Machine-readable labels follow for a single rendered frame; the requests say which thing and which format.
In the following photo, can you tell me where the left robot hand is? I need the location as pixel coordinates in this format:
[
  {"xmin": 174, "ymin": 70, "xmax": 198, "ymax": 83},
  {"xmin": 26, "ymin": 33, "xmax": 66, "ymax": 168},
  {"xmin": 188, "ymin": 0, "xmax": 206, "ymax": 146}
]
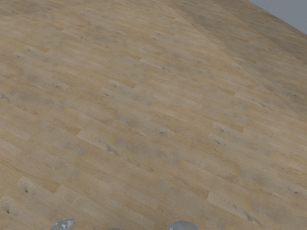
[{"xmin": 49, "ymin": 218, "xmax": 75, "ymax": 230}]

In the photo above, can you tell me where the right robot thigh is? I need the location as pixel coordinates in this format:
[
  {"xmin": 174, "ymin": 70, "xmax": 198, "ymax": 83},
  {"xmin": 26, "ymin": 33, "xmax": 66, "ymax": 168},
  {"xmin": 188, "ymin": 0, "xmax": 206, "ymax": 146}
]
[{"xmin": 168, "ymin": 220, "xmax": 200, "ymax": 230}]

